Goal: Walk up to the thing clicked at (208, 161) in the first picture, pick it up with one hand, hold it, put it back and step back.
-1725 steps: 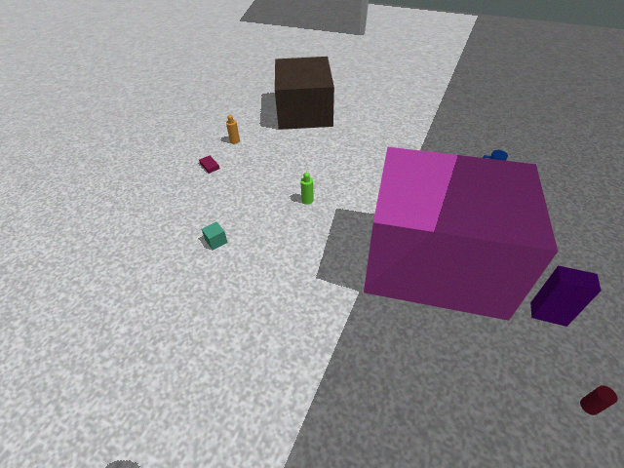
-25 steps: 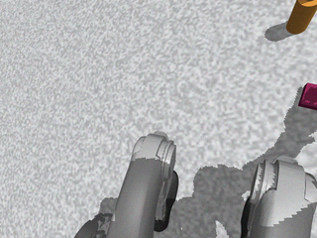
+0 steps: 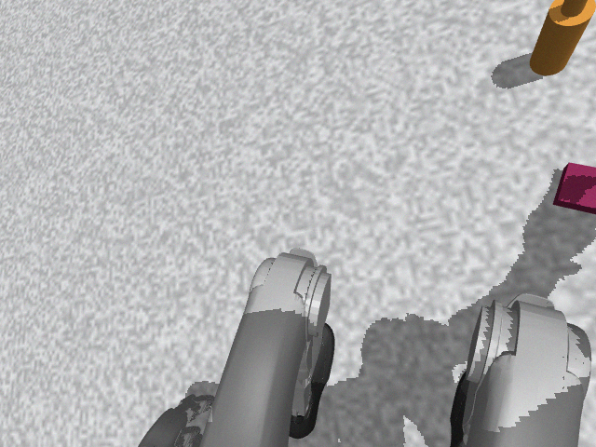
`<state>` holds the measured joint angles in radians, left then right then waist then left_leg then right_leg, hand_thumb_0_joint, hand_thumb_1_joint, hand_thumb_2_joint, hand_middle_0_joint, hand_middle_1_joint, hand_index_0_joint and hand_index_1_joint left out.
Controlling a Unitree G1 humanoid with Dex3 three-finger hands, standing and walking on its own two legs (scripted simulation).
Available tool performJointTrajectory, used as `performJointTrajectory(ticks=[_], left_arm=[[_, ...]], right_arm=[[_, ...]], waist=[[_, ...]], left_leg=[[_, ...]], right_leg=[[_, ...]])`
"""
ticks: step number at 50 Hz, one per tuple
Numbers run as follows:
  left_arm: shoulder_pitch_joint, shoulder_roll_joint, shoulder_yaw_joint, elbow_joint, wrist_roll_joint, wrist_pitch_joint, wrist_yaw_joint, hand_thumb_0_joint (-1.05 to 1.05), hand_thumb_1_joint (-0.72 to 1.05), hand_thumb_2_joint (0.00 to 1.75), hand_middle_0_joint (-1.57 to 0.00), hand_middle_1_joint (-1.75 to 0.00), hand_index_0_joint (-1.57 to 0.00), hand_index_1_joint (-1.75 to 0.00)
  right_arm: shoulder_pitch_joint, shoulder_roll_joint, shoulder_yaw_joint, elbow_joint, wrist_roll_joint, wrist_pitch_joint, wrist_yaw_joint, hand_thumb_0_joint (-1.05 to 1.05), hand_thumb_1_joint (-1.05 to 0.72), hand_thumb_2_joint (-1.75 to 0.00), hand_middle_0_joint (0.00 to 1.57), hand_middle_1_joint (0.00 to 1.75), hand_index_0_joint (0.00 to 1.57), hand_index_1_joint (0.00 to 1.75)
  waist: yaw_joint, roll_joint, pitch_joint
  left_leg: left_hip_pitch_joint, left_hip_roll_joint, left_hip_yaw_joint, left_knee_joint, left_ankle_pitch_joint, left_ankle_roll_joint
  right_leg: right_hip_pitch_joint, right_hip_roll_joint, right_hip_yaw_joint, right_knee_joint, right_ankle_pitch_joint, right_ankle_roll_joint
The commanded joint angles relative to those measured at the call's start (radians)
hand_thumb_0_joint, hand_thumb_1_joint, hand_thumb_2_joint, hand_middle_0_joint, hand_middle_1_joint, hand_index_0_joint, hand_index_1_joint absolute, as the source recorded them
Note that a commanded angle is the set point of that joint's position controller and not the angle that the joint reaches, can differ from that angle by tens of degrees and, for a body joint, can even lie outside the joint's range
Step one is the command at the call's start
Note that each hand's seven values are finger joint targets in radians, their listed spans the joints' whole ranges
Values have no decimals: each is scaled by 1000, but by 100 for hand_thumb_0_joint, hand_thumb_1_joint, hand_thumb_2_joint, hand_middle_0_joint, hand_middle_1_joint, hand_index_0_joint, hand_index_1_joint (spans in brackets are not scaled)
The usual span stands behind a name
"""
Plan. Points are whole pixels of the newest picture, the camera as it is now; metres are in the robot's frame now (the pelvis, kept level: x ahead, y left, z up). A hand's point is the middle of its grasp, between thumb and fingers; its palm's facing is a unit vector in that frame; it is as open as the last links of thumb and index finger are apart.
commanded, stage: rise first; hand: right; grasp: from above
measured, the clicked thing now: out of the picture +0.50 -0.32 -0.30
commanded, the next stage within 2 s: approach in 0.28 s
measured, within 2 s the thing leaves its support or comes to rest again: neither
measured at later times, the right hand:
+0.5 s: hand out of the picture +0.45 -0.34 -0.18, palm faces -0.44 +0.13 -0.89, open 12.7 cm
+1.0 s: hand out of the picture +0.49 -0.30 -0.19, palm faces -0.46 +0.14 -0.88, open 13.4 cm
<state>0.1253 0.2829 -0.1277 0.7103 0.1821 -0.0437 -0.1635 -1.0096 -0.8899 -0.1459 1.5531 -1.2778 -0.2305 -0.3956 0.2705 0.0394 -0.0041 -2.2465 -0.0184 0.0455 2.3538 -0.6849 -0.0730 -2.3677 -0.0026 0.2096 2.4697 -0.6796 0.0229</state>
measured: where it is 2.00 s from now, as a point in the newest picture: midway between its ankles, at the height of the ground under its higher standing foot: (380, 425)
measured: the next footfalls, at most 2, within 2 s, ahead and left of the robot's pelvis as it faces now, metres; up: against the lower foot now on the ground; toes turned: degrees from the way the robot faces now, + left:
none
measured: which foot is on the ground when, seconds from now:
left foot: down 0.00-1.00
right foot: down 0.00-1.00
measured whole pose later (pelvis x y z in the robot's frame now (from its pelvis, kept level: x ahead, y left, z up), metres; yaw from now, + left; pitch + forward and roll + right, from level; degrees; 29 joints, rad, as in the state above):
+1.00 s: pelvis +0.00 +0.00 +0.00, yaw +1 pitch +33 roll +11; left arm 0.19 0.29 -0.19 0.67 0.16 -0.06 -0.17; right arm -1.08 -0.87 -0.13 1.57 -1.22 -0.09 -0.37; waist 0.35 0.02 0.03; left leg -2.27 -0.03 0.05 2.34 -0.67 -0.09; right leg -2.37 -0.02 0.21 2.46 -0.69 0.03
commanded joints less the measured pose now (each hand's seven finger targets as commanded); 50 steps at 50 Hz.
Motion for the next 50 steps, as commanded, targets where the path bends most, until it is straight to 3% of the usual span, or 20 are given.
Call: performJointTrajectory(ticks=[1, 4, 6, 9, 10, 12, 15, 19, 21, 24, 26, 28, 30, 34, 39, 42, 45, 47, 48, 50], left_arm=[[191, 278, 84, 1, 4, -6, 19, 0, 90, 90, -20, -30, -20, -30], [202, 281, 83, 1, 7, -9, 20, 0, 90, 90, -20, -30, -20, -30], [207, 274, 82, 2, 8, -12, 19, 0, 90, 90, -20, -30, -20, -30], [209, 281, 81, 4, 9, -15, 20, 0, 90, 90, -20, -30, -20, -30], [204, 281, 87, 1, 7, -14, 19, 0, 90, 90, -20, -30, -20, -30], [208, 275, 89, 4, 8, -20, 15, 0, 90, 90, -20, -30, -20, -30], [219, 279, 87, 5, 9, -24, 15, 0, 90, 90, -20, -30, -20, -30], [215, 274, 84, 7, 9, -23, 10, 0, 90, 90, -20, -30, -20, -30], [220, 276, 85, 12, 7, -27, 10, 0, 89, 89, -20, -30, -20, -30], [226, 284, 84, 19, 7, -32, 14, 0, 89, 89, -20, -30, -20, -30], [238, 286, 76, 21, 7, -39, 15, 0, 89, 89, -20, -30, -20, -30], [243, 293, 72, 22, 3, -42, 17, 0, 89, 89, -20, -30, -20, -30], [250, 293, 65, 15, 10, -45, 18, 0, 89, 89, -20, -30, -20, -30], [262, 296, 48, 0, 14, -46, 15, 0, 89, 89, -20, -30, -20, -30], [242, 299, 35, -40, -2, -38, 8, 0, 89, 89, -20, -30, -20, -30], [224, 290, 29, -53, -18, -29, 6, 0, 89, 89, -20, -30, -20, -30], [229, 287, 28, -50, -25, -25, 7, 0, 89, 89, -20, -30, -20, -30], [241, 292, 32, -50, -26, -23, 8, 0, 89, 89, -20, -30, -20, -30], [237, 294, 32, -53, -26, -22, 12, 0, 89, 89, -20, -30, -20, -30], [243, 282, 34, -42, -23, -21, 11, 0, 90, 89, -20, -30, -20, -30]], right_arm=[[-278, -258, -12, -108, 8, -7, -42, 0, 34, -84, 30, 81, 28, 82], [-288, -274, -25, -125, 6, -12, -49, 0, 32, -82, 31, 80, 30, 81], [-270, -246, -13, -116, 8, -11, -52, 0, 31, -81, 32, 80, 31, 81], [-305, -290, -37, -180, 4, -14, -64, 0, 30, -80, 33, 77, 32, 79], [-264, -277, -37, -152, 0, -7, -66, 0, 30, -80, 33, 78, 32, 79], [-271, -231, -15, -133, 9, 0, -66, 0, 30, -81, 32, 78, 31, 79], [-291, -278, -40, -182, 8, 2, -72, 0, 30, -80, 32, 79, 31, 79], [-268, -258, -30, -157, 14, 15, -66, 0, 33, -85, 36, 73, 32, 78], [-314, -241, -10, -158, 20, 18, -61, 0, 33, -82, 26, 82, 27, 81], [-390, -193, 28, -159, 26, 12, -56, 0, 36, -85, 24, 84, 24, 84], [-425, -163, 61, -136, 12, 13, -54, 0, 36, -85, 25, 84, 25, 84], [-464, -188, 59, -128, 6, 16, -65, 0, 37, -86, 25, 84, 24, 84], [-493, -164, 73, -108, -1, 25, -76, 0, 38, -87, 24, 84, 23, 85], [-478, -211, 46, -54, -24, 75, -99, 0, 39, -88, 23, 85, 22, 86], [-421, -252, 15, -47, 4, 148, -92, 0, 40, -88, 23, 86, 22, 86], [-345, -237, 25, -18, 35, 172, -62, 0, 41, -88, 22, 88, 22, 88], [-333, -242, 20, -65, 66, 166, -31, 0, 44, -89, 20, 89, 20, 90], [-381, -272, 7, -144, 76, 144, -17, 0, 47, -92, 20, 88, 19, 90], [-393, -291, -3, -194, 73, 133, -15, 0, 45, -91, 20, 88, 19, 89], [-412, -273, 8, -226, 77, 109, -4, 0, 47, -92, 20, 89, 18, 91]], waist=[[6, -362, -617], [9, -380, -635], [12, -385, -628], [3, -432, -676], [-9, -434, -678], [17, -405, -626], [3, -426, -673], [3, -394, -676], [24, -383, -642], [64, -384, -613], [93, -409, -607], [89, -428, -609], [107, -435, -613], [94, -458, -651], [57, -457, -681], [49, -405, -655], [49, -381, -638], [60, -381, -659], [50, -402, -695], [65, -410, -697]], left_leg=[[260, -30, 145, -215, 184, 98], [272, -29, 148, -203, 217, 97], [272, -28, 148, -204, 222, 98], [283, -27, 150, -194, 236, 99], [271, -27, 149, -190, 238, 101], [257, -29, 150, -201, 225, 99], [287, -28, 143, -201, 240, 97], [300, -31, 140, -212, 242, 95], [281, -31, 141, -219, 226, 94], [245, -30, 150, -218, 202, 96], [231, -31, 157, -211, 206, 98], [224, -31, 161, -206, 208, 100], [227, -32, 165, -208, 211, 99], [257, -33, 163, -197, 269, 102], [312, -36, 150, -202, 303, 101], [337, -42, 141, -205, 293, 97], [361, -41, 135, -213, 273, 94], [370, -42, 138, -221, 253, 94], [383, -38, 138, -220, 264, 94], [383, -42, 135, -220, 250, 94]], right_leg=[[524, -1, -132, -269, 122, -39], [548, -1, -130, -265, 162, -35], [555, -2, -132, -263, 166, -34], [581, -2, -131, -267, 187, -29], [595, -2, -133, -267, 193, -28], [562, -4, -133, -265, 169, -31], [568, -4, -138, -258, 183, -33], [547, -2, -141, -255, 183, -38], [531, -4, -139, -255, 160, -42], [531, -8, -127, -257, 129, -38], [560, -11, -119, -254, 131, -33], [559, -13, -115, -256, 134, -31], [568, -13, -113, -260, 133, -28], [590, -11, -122, -256, 202, -27], [563, -10, -135, -261, 243, -36], [507, -11, -138, -257, 224, -46], [477, -10, -140, -259, 199, -50], [479, -12, -134, -253, 179, -50], [506, -11, -136, -254, 195, -46], [495, -14, -135, -245, 177, -45]])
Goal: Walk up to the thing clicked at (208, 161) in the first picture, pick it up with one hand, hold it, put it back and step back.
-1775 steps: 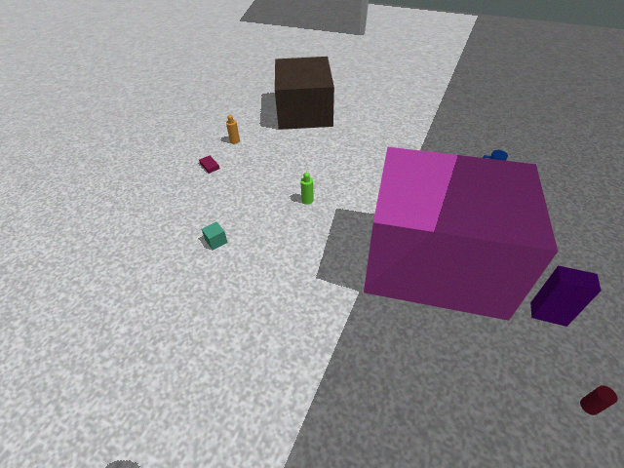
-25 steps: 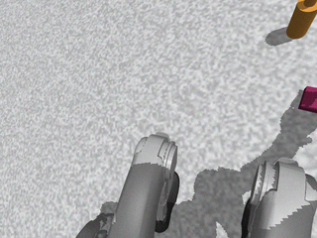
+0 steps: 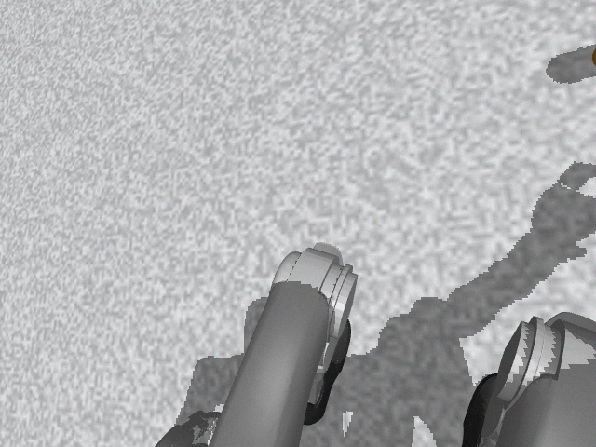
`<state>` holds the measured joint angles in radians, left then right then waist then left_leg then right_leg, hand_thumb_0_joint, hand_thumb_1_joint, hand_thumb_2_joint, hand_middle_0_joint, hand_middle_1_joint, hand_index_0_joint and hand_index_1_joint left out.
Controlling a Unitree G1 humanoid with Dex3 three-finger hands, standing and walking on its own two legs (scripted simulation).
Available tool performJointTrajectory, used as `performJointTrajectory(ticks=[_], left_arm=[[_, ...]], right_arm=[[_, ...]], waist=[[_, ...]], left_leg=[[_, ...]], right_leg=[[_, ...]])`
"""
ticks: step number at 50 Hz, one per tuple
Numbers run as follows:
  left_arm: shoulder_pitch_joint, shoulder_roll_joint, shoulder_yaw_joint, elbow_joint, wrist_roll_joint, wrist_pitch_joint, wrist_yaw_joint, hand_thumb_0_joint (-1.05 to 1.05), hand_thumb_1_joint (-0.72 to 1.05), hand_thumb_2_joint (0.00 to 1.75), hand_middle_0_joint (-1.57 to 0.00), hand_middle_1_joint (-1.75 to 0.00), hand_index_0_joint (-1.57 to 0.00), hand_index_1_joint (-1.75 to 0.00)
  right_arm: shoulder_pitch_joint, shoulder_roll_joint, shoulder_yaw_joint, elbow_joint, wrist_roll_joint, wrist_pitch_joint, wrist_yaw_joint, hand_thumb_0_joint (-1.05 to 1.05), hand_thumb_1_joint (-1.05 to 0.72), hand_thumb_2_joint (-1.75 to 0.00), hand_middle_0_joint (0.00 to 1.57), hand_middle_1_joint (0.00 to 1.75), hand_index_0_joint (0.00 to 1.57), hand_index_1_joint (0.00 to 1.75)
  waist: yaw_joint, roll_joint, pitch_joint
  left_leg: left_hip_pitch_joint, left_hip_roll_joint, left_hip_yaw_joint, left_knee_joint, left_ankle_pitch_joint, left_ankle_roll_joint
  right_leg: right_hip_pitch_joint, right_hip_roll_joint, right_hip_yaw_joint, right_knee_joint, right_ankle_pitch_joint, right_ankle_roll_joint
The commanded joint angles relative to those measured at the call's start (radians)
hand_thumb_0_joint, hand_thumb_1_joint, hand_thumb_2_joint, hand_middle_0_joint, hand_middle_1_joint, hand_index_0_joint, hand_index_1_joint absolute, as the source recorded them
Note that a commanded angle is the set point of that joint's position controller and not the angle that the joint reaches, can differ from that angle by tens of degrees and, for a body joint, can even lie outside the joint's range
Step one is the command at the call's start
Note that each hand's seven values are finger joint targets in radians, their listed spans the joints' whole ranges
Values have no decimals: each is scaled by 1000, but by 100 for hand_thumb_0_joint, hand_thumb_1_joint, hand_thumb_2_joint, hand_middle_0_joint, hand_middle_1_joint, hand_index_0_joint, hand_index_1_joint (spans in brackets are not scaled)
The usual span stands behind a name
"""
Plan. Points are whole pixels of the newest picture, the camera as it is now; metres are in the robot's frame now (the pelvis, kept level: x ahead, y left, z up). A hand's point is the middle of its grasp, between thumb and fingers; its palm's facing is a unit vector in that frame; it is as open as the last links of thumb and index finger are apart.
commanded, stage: approach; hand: right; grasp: from above
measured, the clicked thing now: out of the picture +0.49 -0.33 -0.31
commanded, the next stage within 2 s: close in in 0.06 s
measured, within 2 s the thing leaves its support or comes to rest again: neither
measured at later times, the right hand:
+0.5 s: hand out of the picture +0.47 -0.31 -0.21, palm faces -0.45 +0.15 -0.88, open 13.7 cm
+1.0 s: hand out of the picture +0.48 -0.31 -0.26, palm faces -0.45 +0.18 -0.88, open 14.3 cm
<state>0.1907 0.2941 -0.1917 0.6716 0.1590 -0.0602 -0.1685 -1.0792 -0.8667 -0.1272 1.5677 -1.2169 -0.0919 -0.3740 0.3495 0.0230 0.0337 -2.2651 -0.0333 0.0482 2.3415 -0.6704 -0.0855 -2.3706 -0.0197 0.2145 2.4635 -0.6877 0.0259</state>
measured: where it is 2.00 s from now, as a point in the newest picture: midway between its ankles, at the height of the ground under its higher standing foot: (390, 421)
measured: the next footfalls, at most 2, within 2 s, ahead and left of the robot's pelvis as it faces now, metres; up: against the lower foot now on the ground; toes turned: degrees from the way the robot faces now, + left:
none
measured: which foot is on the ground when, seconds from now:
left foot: down 0.00-1.00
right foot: down 0.00-1.00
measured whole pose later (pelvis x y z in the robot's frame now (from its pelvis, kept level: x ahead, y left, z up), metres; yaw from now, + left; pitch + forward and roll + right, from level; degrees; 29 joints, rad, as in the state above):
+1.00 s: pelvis +0.00 -0.01 -0.02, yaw +3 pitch +30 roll +14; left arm 0.12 0.33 -0.30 0.65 0.26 -0.19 -0.22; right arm -1.14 -1.03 -0.14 1.77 -1.27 -0.16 -0.56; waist 0.41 0.12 0.15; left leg -2.24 -0.05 0.10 2.38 -0.68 -0.08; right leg -2.38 -0.01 0.28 2.55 -0.72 0.03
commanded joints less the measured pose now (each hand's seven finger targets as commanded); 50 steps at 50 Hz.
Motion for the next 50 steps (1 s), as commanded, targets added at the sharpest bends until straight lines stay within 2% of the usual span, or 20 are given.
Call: performJointTrajectory(ticks=[1, 2, 5, 7, 12, 14, 16, 20, 22, 25, 27, 29, 36, 37, 40, 41, 42, 43, 49, 50], left_arm=[[189, 275, 102, 1, 2, -3, 18, 0, 90, 89, -20, -30, -20, -30], [189, 269, 107, 6, -1, -3, 20, 0, 89, 89, -20, -30, -20, -30], [208, 274, 111, 16, 8, -6, 22, 0, 89, 89, -20, -30, -20, -30], [204, 275, 106, 18, 12, -7, 23, 0, 89, 89, -20, -30, -20, -30], [200, 281, 96, 16, 20, -8, 23, 0, 89, 89, -20, -30, -20, -30], [206, 289, 93, 13, 25, -12, 23, 0, 89, 89, -20, -30, -20, -30], [191, 293, 87, 11, 28, -17, 23, 0, 89, 89, -20, -30, -20, -30], [190, 300, 76, 6, 44, -31, 20, 0, 89, 89, -20, -30, -20, -30], [171, 301, 67, 2, 48, -37, 19, 0, 89, 90, -20, -30, -20, -30], [170, 308, 53, 4, 57, -50, 15, 0, 89, 90, -20, -30, -20, -30], [149, 312, 48, 3, 58, -59, 17, 0, 89, 90, -20, -30, -20, -30], [152, 318, 40, 2, 64, -71, 11, 0, 89, 90, -20, -30, -20, -30], [139, 336, 17, 3, 78, -98, -1, 0, 89, 90, -20, -30, -20, -30], [142, 337, 14, 4, 84, -103, -7, 0, 89, 90, -20, -30, -20, -30], [144, 354, 5, 3, 85, -114, -15, 0, 89, 90, -20, -30, -20, -30], [132, 346, 0, 4, 88, -117, -19, 0, 89, 90, -20, -30, -20, -30], [128, 348, -4, 3, 96, -121, -25, 0, 89, 90, -20, -30, -20, -30], [135, 361, -1, 6, 96, -123, -28, 0, 89, 90, -20, -30, -20, -30], [137, 372, -11, 3, 105, -134, -45, 0, 90, 90, -20, -30, -20, -30], [124, 372, -10, -6, 106, -137, -46, 0, 90, 90, -20, -30, -20, -30]], right_arm=[[-340, -291, -15, -239, 10, -39, -25, 0, 47, -93, 20, 89, 18, 91], [-337, -274, -7, -234, 11, -47, -23, 0, 46, -92, 20, 88, 18, 90], [-342, -187, 41, -168, 2, -68, -13, 0, 45, -93, 20, 90, 18, 91], [-336, -209, 42, -149, -3, -81, -19, 0, 43, -94, 21, 89, 20, 91], [-323, -193, 55, -83, -22, -91, -42, 0, 47, -93, 15, 93, 16, 93], [-357, -222, 43, -71, -34, -94, -56, 0, 47, -94, 15, 94, 15, 94], [-348, -251, 32, -55, -41, -95, -76, 0, 48, -94, 15, 93, 15, 93], [-379, -275, 15, -61, -65, -95, -116, 0, 48, -96, 15, 93, 15, 94], [-362, -297, 6, -30, -60, -92, -136, 0, 50, -97, 14, 91, 11, 93], [-365, -268, 31, 29, -65, -84, -150, 0, 52, -98, 12, 93, 10, 95], [-356, -313, 14, 17, -57, -84, -168, 0, 52, -98, 12, 92, 10, 94], [-360, -303, 25, 36, -59, -81, -174, 0, 53, -100, 11, 92, 9, 95], [-343, -348, 4, 40, -51, -78, -213, 0, 56, -100, 8, 95, 6, 97], [-334, -316, 25, 86, -56, -72, -209, 0, 58, -101, 8, 95, 5, 98], [-372, -379, -2, 10, -48, -77, -221, 0, 57, -101, 8, 95, 6, 97], [-332, -373, 4, 59, -49, -72, -224, 0, 58, -101, 8, 96, 5, 98], [-315, -343, 23, 84, -52, -69, -222, 0, 57, -100, 8, 96, 5, 98], [-309, -374, -6, 96, -49, -67, -229, 0, 58, -101, 8, 95, 5, 98], [-314, -403, -28, 90, -50, -75, -232, 0, 58, -100, 8, 95, 5, 98], [-312, -379, -8, 84, -50, -77, -230, 0, 58, -100, 8, 96, 5, 98]], waist=[[-8, -399, -723], [-10, -397, -716], [34, -380, -632], [15, -361, -647], [16, -386, -632], [36, -376, -624], [22, -392, -619], [40, -404, -626], [31, -414, -628], [69, -376, -570], [37, -414, -602], [61, -402, -579], [61, -450, -603], [84, -435, -560], [68, -467, -597], [62, -466, -588], [81, -447, -557], [85, -433, -549], [99, -444, -524], [97, -446, -534]], left_leg=[[389, -24, 139, -209, 232, 107], [372, -24, 140, -209, 228, 107], [310, -22, 156, -216, 186, 111], [331, -24, 156, -220, 191, 108], [317, -20, 167, -200, 228, 112], [320, -19, 168, -199, 247, 108], [318, -18, 166, -193, 251, 110], [332, -22, 168, -191, 260, 104], [334, -24, 167, -190, 255, 106], [321, -31, 171, -194, 230, 102], [327, -33, 174, -186, 227, 108], [325, -36, 177, -180, 223, 105], [353, -40, 197, -158, 268, 105], [332, -40, 199, -153, 265, 102], [365, -41, 200, -154, 283, 102], [363, -42, 202, -149, 285, 104], [358, -46, 204, -150, 284, 100], [366, -46, 206, -153, 279, 97], [373, -46, 216, -140, 292, 95], [379, -48, 213, -144, 297, 95]], right_leg=[[506, 7, -138, -244, 183, -44], [506, 5, -137, -240, 178, -43], [498, 7, -125, -247, 132, -39], [487, 7, -125, -241, 138, -42], [536, 8, -120, -251, 182, -33], [533, 8, -117, -240, 199, -36], [542, 7, -120, -236, 204, -35], [553, 4, -120, -227, 210, -36], [536, 2, -122, -224, 201, -38], [498, 0, -116, -215, 165, -45], [533, -5, -112, -221, 171, -37], [520, -8, -108, -209, 164, -40], [555, -13, -94, -202, 214, -28], [543, -15, -94, -186, 200, -31], [560, -15, -89, -188, 228, -29], [564, -18, -88, -183, 230, -27], [546, -19, -87, -175, 222, -31], [535, -19, -85, -175, 217, -32], [533, -23, -69, -169, 232, -28], [546, -23, -70, -169, 234, -27]])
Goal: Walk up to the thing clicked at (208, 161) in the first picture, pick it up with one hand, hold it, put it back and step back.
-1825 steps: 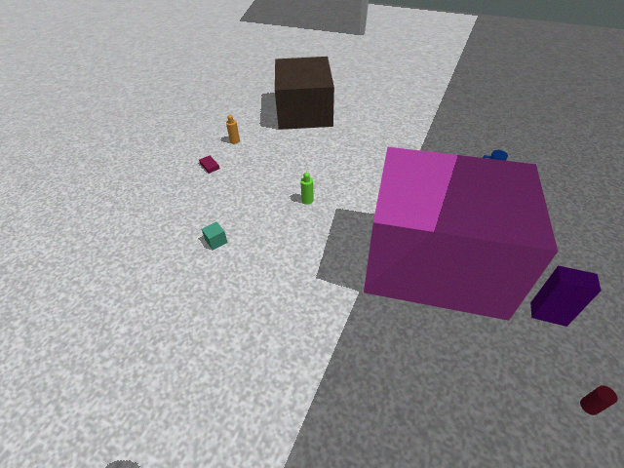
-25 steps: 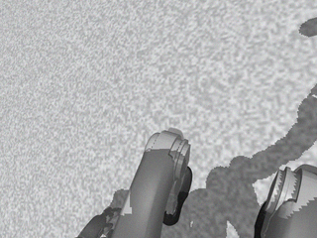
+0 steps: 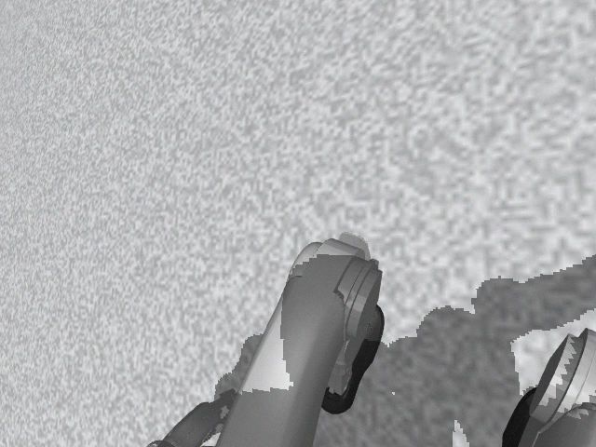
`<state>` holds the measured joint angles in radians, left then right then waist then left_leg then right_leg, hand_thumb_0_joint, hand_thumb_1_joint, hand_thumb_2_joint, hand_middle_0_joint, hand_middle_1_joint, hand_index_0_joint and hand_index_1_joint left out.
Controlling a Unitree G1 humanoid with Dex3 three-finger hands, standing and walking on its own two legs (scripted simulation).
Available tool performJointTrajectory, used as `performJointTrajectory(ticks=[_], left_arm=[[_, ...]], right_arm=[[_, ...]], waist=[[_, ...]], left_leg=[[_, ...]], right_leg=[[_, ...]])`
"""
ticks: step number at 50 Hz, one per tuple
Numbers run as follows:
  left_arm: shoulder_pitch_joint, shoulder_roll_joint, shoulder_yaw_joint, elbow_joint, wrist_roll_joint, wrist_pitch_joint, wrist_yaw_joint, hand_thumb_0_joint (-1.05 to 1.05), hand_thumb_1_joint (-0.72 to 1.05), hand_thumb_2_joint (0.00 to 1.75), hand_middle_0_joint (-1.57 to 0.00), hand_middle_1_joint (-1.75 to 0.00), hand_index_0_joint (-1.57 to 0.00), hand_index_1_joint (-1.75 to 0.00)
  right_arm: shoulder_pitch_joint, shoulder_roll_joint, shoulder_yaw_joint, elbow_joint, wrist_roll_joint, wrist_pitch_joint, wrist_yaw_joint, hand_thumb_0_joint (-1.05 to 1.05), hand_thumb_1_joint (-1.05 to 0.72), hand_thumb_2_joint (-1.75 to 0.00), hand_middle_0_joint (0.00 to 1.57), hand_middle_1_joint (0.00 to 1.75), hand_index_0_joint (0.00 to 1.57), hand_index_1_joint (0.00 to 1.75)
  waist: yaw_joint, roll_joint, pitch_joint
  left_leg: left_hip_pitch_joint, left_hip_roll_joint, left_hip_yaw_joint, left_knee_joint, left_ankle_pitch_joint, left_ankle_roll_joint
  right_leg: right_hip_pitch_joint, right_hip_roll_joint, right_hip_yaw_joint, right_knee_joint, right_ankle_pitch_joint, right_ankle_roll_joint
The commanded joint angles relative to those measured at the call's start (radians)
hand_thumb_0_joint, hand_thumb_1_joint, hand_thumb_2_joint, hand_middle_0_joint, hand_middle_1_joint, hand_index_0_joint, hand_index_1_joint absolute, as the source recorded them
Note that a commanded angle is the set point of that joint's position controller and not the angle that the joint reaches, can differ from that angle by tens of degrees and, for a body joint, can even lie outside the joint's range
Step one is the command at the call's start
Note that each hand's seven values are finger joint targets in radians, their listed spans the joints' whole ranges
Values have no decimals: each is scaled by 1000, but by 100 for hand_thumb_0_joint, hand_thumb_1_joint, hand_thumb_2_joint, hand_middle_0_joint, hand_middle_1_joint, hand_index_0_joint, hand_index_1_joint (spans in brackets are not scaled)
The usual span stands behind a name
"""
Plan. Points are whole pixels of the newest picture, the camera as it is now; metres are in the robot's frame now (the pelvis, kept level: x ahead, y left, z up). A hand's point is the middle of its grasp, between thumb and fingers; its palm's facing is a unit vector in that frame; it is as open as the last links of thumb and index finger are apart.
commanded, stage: rest palm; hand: right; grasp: from above
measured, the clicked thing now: out of the picture +0.47 -0.35 -0.29
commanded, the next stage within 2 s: close in 1.02 s
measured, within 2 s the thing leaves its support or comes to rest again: neither
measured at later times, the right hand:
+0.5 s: hand out of the picture +0.45 -0.33 -0.26, palm faces -0.44 +0.20 -0.88, open 14.4 cm
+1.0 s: hand out of the picture +0.45 -0.33 -0.27, palm faces -0.43 +0.20 -0.88, open 14.4 cm
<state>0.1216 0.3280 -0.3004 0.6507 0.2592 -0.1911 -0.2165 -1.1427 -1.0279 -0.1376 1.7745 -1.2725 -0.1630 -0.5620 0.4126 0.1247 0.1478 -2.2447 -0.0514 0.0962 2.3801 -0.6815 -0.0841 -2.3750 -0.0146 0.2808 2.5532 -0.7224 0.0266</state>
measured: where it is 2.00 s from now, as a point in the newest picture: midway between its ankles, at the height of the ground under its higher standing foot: (421, 421)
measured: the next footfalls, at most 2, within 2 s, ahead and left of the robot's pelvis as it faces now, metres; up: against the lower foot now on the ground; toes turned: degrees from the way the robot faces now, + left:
none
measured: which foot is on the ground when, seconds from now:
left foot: down 0.00-1.00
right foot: down 0.00-1.00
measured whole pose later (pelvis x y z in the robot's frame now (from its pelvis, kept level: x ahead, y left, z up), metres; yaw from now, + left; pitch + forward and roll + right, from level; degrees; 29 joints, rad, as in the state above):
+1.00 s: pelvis +0.00 +0.00 +0.00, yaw +2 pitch +27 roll +17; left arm 0.08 0.36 -0.37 0.63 0.29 -0.24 -0.26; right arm -1.13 -1.10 -0.11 1.80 -1.25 -0.18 -0.62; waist 0.42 0.18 0.22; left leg -2.20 -0.06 0.13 2.35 -0.67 -0.10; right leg -2.35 -0.02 0.32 2.56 -0.73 0.02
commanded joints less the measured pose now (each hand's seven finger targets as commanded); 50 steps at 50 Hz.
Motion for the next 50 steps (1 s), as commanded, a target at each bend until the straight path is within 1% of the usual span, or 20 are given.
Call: performJointTrajectory(ticks=[1, 5, 8, 9, 14, 15, 16, 21, 24, 27, 28, 33, 35, 37, 41, 43, 46, 47, 49, 50], left_arm=[[189, 336, 95, 22, 7, -10, -1, 0, 90, 90, -20, -30, -20, -30], [197, 340, 86, 20, 10, -11, -7, 0, 90, 90, -20, -30, -20, -30], [190, 336, 82, 22, 17, -13, -16, 0, 90, 90, -20, -30, -20, -30], [184, 340, 77, 22, 14, -12, -13, 0, 90, 90, -20, -30, -20, -30], [171, 338, 67, 22, 19, -15, -20, 0, 90, 90, -20, -30, -20, -30], [176, 351, 75, 20, 24, -15, -19, 0, 90, 90, -20, -30, -20, -30], [164, 357, 74, 14, 17, -17, -16, 0, 90, 90, -20, -30, -20, -30], [152, 353, 62, 12, 22, -27, -25, 0, 90, 90, -20, -30, -20, -30], [153, 371, 64, 16, 20, -36, -24, 0, 90, 90, -20, -30, -20, -30], [145, 367, 57, 5, 26, -48, -32, 0, 90, 90, -20, -30, -20, -30], [145, 369, 54, 7, 22, -45, -29, 0, 90, 90, -20, -30, -20, -30], [138, 376, 50, 11, 27, -56, -34, 0, 90, 90, -20, -30, -20, -30], [149, 384, 51, -1, 23, -51, -30, 0, 90, 90, -20, -30, -20, -30], [145, 379, 46, 9, 29, -52, -30, 0, 90, 90, -20, -30, -20, -30], [153, 380, 42, 13, 27, -56, -30, 0, 90, 90, -20, -30, -20, -30], [143, 377, 36, 3, 25, -54, -29, 0, 90, 91, -20, -30, -20, -30], [153, 381, 41, 7, 26, -50, -29, 0, 90, 91, -20, -30, -20, -30], [139, 383, 48, 4, 30, -48, -29, 0, 90, 91, -20, -30, -20, -30], [141, 374, 33, 0, 23, -46, -29, 0, 90, 90, -20, -30, -20, -30], [138, 378, 39, 3, 23, -49, -28, 0, 90, 91, -20, -30, -20, -30]], right_arm=[[-244, -237, -10, -103, 9, -7, -44, 0, 57, -98, 7, 97, 6, 99], [-253, -246, -11, -123, 9, -20, -45, 0, 58, -99, 7, 97, 5, 99], [-223, -211, 15, -96, 6, -24, -42, 0, 58, -99, 6, 98, 5, 99], [-260, -239, 7, -132, 11, -33, -49, 0, 58, -99, 7, 97, 5, 99], [-223, -211, 32, -79, 8, -36, -59, 0, 58, -99, 6, 99, 5, 100], [-228, -226, 23, -91, 7, -39, -67, 0, 57, -98, 6, 99, 5, 100], [-267, -257, 12, -132, 6, -42, -74, 0, 57, -99, 7, 98, 5, 100], [-207, -219, 37, -46, 7, -31, -87, 0, 56, -98, 6, 100, 5, 101], [-262, -264, 15, -100, 9, -31, -98, 0, 57, -98, 6, 100, 5, 101], [-221, -240, 27, -63, 5, -21, -100, 0, 58, -98, 6, 100, 5, 101], [-257, -271, 9, -92, 11, -27, -106, 0, 58, -99, 7, 100, 5, 102], [-232, -252, 29, -63, 15, -15, -103, 0, 58, -99, 6, 100, 4, 102], [-235, -281, 16, -77, 18, -17, -109, 0, 58, -99, 7, 100, 5, 102], [-214, -262, 29, -41, 25, -14, -104, 0, 58, -100, 7, 101, 5, 103], [-229, -286, 19, -86, 32, -20, -103, 0, 59, -100, 7, 100, 4, 102], [-201, -273, 30, -63, 38, -16, -102, 0, 59, -101, 7, 99, 4, 103], [-224, -290, 15, -92, 30, -20, -108, 0, 59, -100, 7, 100, 4, 102], [-212, -270, 32, -81, 28, -16, -104, 0, 59, -100, 7, 100, 4, 103], [-205, -270, 24, -70, 37, -13, -106, 0, 59, -101, 7, 99, 4, 102], [-212, -262, 37, -73, 40, -13, -101, 0, 59, -100, 7, 99, 4, 102]], waist=[[35, -546, -625], [42, -566, -651], [51, -551, -612], [46, -558, -643], [56, -540, -569], [57, -543, -586], [42, -559, -623], [63, -531, -555], [54, -566, -580], [63, -550, -563], [60, -564, -582], [67, -566, -560], [67, -549, -584], [75, -540, -549], [67, -583, -588], [71, -536, -561], [60, -598, -582], [65, -586, -565], [69, -550, -561], [74, -542, -531]], left_leg=[[346, -29, 170, -180, 297, 93], [365, -30, 178, -175, 317, 94], [358, -33, 182, -179, 313, 91], [368, -34, 180, -182, 324, 89], [349, -34, 187, -181, 290, 90], [361, -39, 187, -190, 297, 90], [352, -38, 189, -184, 298, 92], [358, -39, 188, -188, 300, 86], [341, -33, 191, -175, 289, 89], [346, -37, 196, -173, 292, 87], [352, -39, 199, -177, 286, 89], [356, -35, 194, -172, 311, 84], [393, -43, 190, -197, 320, 84], [387, -40, 192, -197, 306, 83], [400, -40, 196, -188, 328, 87], [404, -44, 199, -200, 318, 83], [394, -39, 203, -185, 328, 89], [390, -43, 201, -190, 319, 89], [399, -44, 201, -202, 321, 84], [388, -39, 199, -198, 312, 83]], right_leg=[[530, -30, -133, -255, 255, -28], [563, -33, -123, -259, 285, -23], [552, -33, -122, -252, 278, -24], [552, -36, -118, -249, 284, -24], [523, -34, -120, -251, 244, -24], [535, -35, -117, -259, 250, -25], [557, -38, -109, -261, 255, -21], [523, -39, -113, -251, 243, -23], [545, -40, -104, -262, 239, -17], [553, -44, -96, -262, 238, -15], [552, -45, -90, -275, 237, -13], [550, -46, -94, -253, 255, -14], [542, -48, -95, -257, 258, -18], [527, -47, -100, -259, 237, -17], [566, -50, -92, -263, 278, -12], [540, -51, -91, -263, 255, -16], [577, -52, -88, -273, 281, -8], [565, -53, -92, -269, 261, -9], [538, -51, -90, -266, 260, -14], [529, -49, -96, -261, 242, -16]])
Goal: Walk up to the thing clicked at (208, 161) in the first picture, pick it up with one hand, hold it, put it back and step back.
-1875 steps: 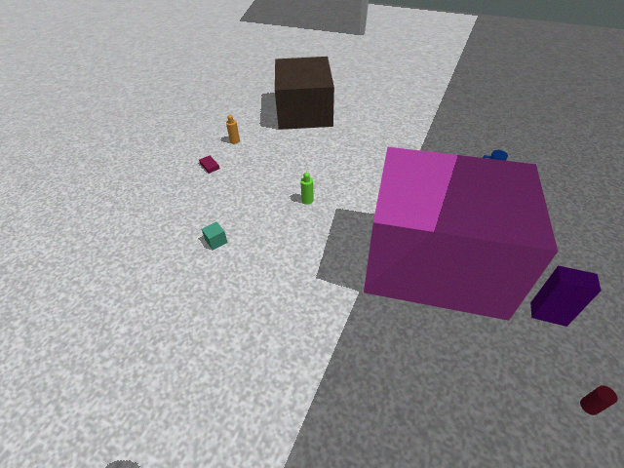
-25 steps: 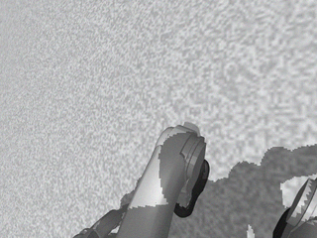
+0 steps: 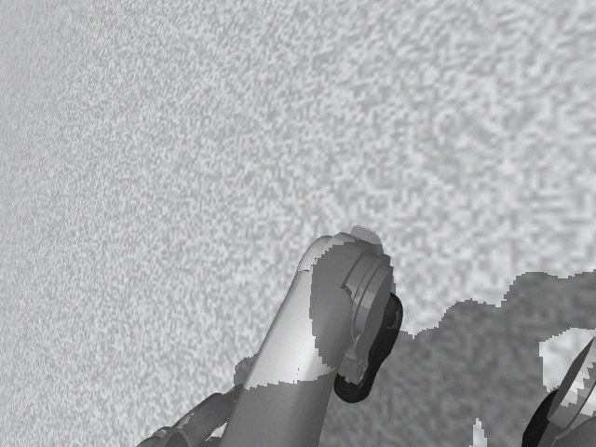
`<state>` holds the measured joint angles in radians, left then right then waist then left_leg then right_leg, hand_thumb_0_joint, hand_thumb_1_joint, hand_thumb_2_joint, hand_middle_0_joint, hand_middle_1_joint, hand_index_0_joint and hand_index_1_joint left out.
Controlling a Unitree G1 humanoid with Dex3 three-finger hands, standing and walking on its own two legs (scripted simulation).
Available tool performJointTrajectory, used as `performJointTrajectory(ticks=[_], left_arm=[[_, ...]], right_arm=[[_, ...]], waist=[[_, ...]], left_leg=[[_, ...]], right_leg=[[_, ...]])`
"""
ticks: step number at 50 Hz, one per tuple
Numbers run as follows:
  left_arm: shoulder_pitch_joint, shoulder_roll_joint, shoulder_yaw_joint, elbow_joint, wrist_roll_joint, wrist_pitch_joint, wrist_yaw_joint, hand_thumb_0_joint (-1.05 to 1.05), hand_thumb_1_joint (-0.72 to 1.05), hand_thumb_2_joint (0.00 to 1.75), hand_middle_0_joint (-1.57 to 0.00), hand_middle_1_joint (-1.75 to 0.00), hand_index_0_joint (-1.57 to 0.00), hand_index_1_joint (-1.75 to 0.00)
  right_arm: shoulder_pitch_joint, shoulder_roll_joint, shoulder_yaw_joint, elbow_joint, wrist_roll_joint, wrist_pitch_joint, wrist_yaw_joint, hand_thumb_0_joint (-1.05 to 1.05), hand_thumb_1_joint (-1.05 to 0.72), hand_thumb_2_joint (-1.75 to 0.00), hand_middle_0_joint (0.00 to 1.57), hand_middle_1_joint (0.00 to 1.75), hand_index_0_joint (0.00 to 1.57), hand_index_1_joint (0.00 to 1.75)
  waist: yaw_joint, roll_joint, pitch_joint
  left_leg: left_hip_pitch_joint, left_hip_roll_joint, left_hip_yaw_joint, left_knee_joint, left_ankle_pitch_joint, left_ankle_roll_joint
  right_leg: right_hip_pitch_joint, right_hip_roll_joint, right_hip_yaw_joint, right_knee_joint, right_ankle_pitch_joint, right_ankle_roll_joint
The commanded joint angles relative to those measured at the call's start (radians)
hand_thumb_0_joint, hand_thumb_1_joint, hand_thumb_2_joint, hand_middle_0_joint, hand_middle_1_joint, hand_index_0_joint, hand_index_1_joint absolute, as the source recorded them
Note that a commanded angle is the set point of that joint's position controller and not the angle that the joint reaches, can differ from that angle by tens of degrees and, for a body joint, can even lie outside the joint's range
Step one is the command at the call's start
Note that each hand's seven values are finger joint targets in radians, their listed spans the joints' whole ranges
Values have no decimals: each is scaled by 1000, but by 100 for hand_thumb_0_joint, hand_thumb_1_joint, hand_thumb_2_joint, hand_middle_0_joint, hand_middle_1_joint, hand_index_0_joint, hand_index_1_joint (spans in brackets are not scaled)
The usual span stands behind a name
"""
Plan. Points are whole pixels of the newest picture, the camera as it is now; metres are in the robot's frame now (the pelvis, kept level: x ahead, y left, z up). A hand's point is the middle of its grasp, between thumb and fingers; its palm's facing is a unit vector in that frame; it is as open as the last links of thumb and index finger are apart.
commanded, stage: rest palm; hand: right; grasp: from above
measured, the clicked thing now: out of the picture +0.46 -0.36 -0.29
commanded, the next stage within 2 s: close in 0.02 s
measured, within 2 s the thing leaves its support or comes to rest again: leaves its support in 1.92 s
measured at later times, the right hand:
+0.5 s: hand out of the picture +0.45 -0.34 -0.27, palm faces -0.43 +0.21 -0.88, open 13.6 cm
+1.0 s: hand out of the picture +0.45 -0.34 -0.27, palm faces -0.42 +0.21 -0.88, open 11.9 cm
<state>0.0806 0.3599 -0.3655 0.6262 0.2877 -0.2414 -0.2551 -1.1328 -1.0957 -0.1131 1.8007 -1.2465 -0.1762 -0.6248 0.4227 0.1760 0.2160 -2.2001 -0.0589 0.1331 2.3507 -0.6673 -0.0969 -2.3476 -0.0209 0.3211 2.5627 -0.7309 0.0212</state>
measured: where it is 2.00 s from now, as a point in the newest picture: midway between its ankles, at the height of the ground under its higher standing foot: (438, 415)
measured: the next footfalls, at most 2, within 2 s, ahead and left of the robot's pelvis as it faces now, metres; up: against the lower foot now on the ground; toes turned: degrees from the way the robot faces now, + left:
none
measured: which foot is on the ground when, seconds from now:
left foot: down 0.00-1.00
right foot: down 0.00-1.00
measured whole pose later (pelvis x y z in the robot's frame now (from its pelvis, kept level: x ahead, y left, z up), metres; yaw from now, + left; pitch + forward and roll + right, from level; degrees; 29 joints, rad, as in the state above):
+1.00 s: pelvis +0.00 +0.00 +0.00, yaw +0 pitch +27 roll +17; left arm 0.08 0.36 -0.37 0.61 0.28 -0.22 -0.24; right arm -1.15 -1.12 -0.10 1.78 -1.24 -0.18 -0.60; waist 0.43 0.18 0.23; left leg -2.20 -0.06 0.14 2.34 -0.66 -0.10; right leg -2.34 -0.02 0.32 2.55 -0.72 0.02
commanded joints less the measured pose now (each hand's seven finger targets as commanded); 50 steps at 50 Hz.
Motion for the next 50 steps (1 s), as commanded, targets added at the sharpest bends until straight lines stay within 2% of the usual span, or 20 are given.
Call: performJointTrajectory(ticks=[1, 4, 6, 12, 13, 15, 17, 20, 22, 23, 24, 26, 30, 32, 35, 39, 41, 44, 47, 50], left_arm=[[189, 349, 107, 26, -6, 4, 11, 0, 90, 91, -20, -30, -20, -30], [188, 354, 110, 26, -3, 6, 14, 0, 90, 91, -20, -30, -20, -30], [185, 345, 106, 24, -1, 6, 10, 0, 90, 91, -20, -30, -20, -30], [181, 352, 104, 26, -7, 5, 15, 0, 89, 90, -20, -30, -20, -30], [195, 361, 112, 25, -9, 4, 16, 0, 89, 90, -20, -30, -20, -30], [193, 356, 111, 23, 1, 6, 14, 0, 89, 90, -20, -30, -20, -30], [183, 342, 100, 19, -8, 6, 13, 0, 89, 90, -20, -30, -20, -30], [182, 361, 112, 21, -11, 6, 18, 0, 89, 90, -20, -30, -20, -30], [196, 348, 99, 22, -6, 6, 10, 0, 89, 90, -20, -30, -20, -30], [188, 340, 94, 18, -5, 2, 6, 0, 89, 90, -20, -30, -20, -30], [188, 345, 94, 12, -6, 3, 7, 0, 89, 90, -20, -30, -20, -30], [194, 349, 93, 13, -12, 6, 12, 0, 89, 90, -20, -30, -20, -30], [191, 340, 88, 9, -12, 2, 7, 0, 89, 90, -20, -30, -20, -30], [204, 358, 100, 11, -15, 8, 14, 0, 89, 90, -20, -30, -20, -30], [206, 344, 92, 7, -7, 15, 16, 0, 89, 90, -20, -30, -20, -30], [203, 357, 95, 15, -9, 13, 23, 0, 89, 90, -20, -30, -20, -30], [197, 345, 90, 13, -12, 16, 24, 0, 89, 90, -20, -30, -20, -30], [202, 350, 93, 12, -9, 18, 29, 0, 89, 90, -20, -30, -20, -30], [194, 343, 91, 15, -9, 20, 27, 0, 89, 90, -20, -30, -20, -30], [196, 345, 94, 13, -10, 24, 29, 0, 89, 90, -20, -30, -20, -30]], right_arm=[[-215, -208, -2, -103, 12, 1, -39, 0, 59, -101, 7, 100, 4, 103], [-214, -212, -3, -100, 12, -3, -40, 0, 58, -100, 7, 100, 4, 103], [-225, -185, 17, -107, 8, -4, -37, 0, 58, -100, 7, 100, 4, 103], [-252, -203, 25, -117, 10, -8, -38, 0, 48, -97, 15, 94, 11, 97], [-259, -220, 9, -133, 3, -5, -42, 0, 48, -96, 14, 94, 12, 97], [-254, -195, 21, -115, -1, 3, -42, 0, 45, -93, 15, 94, 13, 96], [-249, -186, 24, -100, 2, 11, -34, 0, 44, -92, 16, 93, 14, 95], [-259, -208, 21, -113, 7, 15, -28, 0, 43, -91, 17, 93, 15, 95], [-265, -197, 17, -128, 1, 17, -21, 0, 40, -89, 17, 93, 16, 94], [-236, -172, 33, -89, 7, 21, -15, 0, 39, -88, 17, 93, 17, 94], [-227, -178, 36, -94, 14, 19, -13, 0, 39, -88, 18, 93, 17, 94], [-252, -221, 13, -118, 18, 14, -15, 0, 36, -85, 19, 93, 19, 93], [-207, -192, 32, -104, 26, 9, 2, 0, 33, -83, 22, 88, 22, 89], [-274, -252, -4, -187, 24, -7, -12, 0, 30, -82, 23, 88, 23, 88], [-202, -206, 14, -95, 20, -1, -8, 0, 27, -79, 27, 85, 26, 85], [-246, -239, 8, -136, 20, -11, -11, 0, 22, -75, 28, 84, 29, 83], [-217, -218, 12, -105, 22, -9, -12, 0, 18, -72, 32, 82, 33, 80], [-233, -237, 4, -121, 16, -9, -16, 0, 13, -70, 35, 81, 37, 79], [-217, -217, 20, -113, 14, -5, -10, 0, 8, -66, 38, 78, 41, 76], [-210, -232, 2, -105, 20, -2, -12, 0, 3, -64, 42, 77, 44, 74]], waist=[[61, -607, -626], [56, -610, -625], [66, -602, -624], [74, -600, -606], [66, -628, -626], [75, -629, -614], [73, -614, -598], [71, -633, -596], [70, -655, -640], [76, -629, -609], [80, -606, -604], [67, -616, -635], [71, -589, -596], [53, -651, -663], [72, -583, -620], [67, -602, -611], [67, -575, -601], [64, -597, -626], [63, -602, -598], [52, -605, -622]], left_leg=[[354, -37, 162, -177, 307, 99], [347, -35, 165, -175, 289, 102], [343, -35, 166, -171, 300, 99], [335, -31, 162, -180, 277, 98], [340, -32, 162, -176, 297, 101], [336, -34, 164, -177, 291, 102], [316, -28, 164, -174, 283, 99], [311, -28, 162, -172, 274, 104], [319, -26, 166, -159, 316, 102], [326, -26, 166, -159, 315, 100], [338, -31, 163, -175, 310, 98], [355, -29, 157, -180, 313, 99], [348, -33, 159, -183, 294, 97], [360, -31, 158, -179, 303, 102], [372, -37, 159, -190, 301, 98], [347, -32, 159, -187, 283, 97], [354, -32, 161, -188, 282, 97], [356, -33, 161, -189, 289, 98], [342, -31, 162, -178, 290, 99], [355, -31, 162, -187, 287, 102]], right_leg=[[522, -45, -132, -281, 273, -9], [525, -46, -124, -294, 254, -6], [523, -45, -126, -282, 259, -8], [516, -45, -125, -290, 228, -8], [547, -48, -121, -301, 259, -3], [538, -47, -124, -301, 248, -3], [519, -45, -124, -293, 240, -5], [541, -48, -118, -312, 236, 1], [573, -51, -108, -304, 300, 4], [549, -48, -115, -295, 288, 0], [525, -46, -122, -290, 275, -6], [534, -46, -124, -294, 282, -6], [515, -44, -131, -285, 259, -9], [551, -47, -124, -300, 277, -4], [507, -45, -136, -281, 261, -12], [506, -45, -133, -283, 243, -12], [498, -47, -128, -285, 240, -11], [516, -48, -127, -289, 250, -10], [513, -48, -127, -289, 256, -7], [517, -47, -128, -297, 257, -7]])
